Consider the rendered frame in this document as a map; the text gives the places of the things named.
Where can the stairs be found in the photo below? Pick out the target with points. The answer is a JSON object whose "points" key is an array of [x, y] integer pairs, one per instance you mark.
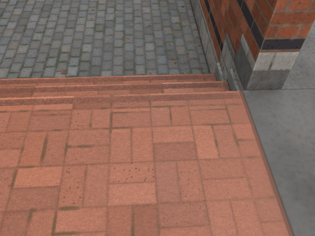
{"points": [[105, 85]]}

